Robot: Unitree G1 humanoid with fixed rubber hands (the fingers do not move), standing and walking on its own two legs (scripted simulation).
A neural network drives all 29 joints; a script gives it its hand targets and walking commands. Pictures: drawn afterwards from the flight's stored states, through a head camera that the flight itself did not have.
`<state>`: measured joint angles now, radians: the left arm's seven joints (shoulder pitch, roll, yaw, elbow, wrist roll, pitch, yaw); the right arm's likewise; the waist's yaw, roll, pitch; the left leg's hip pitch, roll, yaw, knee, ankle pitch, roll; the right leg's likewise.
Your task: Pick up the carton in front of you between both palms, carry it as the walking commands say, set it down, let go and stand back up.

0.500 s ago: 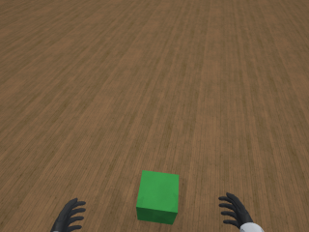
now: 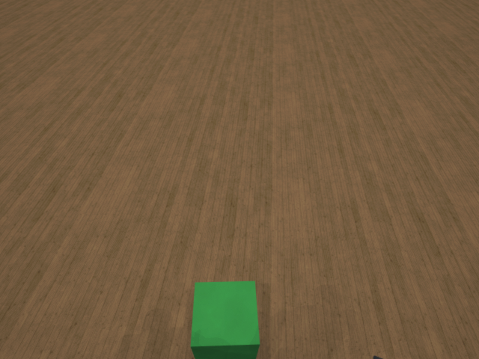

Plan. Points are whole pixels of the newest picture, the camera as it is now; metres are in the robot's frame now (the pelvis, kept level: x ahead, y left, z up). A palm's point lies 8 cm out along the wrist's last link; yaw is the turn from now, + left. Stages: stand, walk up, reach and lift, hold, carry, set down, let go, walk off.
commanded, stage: stand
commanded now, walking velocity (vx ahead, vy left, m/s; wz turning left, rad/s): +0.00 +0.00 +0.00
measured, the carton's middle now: (225, 323) +0.38 +0.02 -0.63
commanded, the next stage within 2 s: none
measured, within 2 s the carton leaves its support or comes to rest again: neither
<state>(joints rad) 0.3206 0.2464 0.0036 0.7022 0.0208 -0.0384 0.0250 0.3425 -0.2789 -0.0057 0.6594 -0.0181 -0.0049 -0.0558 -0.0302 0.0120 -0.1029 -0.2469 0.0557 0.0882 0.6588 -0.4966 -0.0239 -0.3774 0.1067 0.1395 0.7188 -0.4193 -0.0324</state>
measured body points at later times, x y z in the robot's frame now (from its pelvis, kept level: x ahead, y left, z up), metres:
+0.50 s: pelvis -0.01 +0.00 +0.00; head +0.00 -0.01 +0.45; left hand +0.09 +0.26 -0.11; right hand +0.04 -0.28 -0.12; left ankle -0.10 +0.12 -0.72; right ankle -0.03 -0.11 -0.72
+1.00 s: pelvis -0.02 +0.01 +0.01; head -0.02 +0.00 +0.45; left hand +0.07 +0.26 -0.11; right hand -0.01 -0.27 -0.13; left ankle -0.10 +0.12 -0.72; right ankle -0.03 -0.11 -0.72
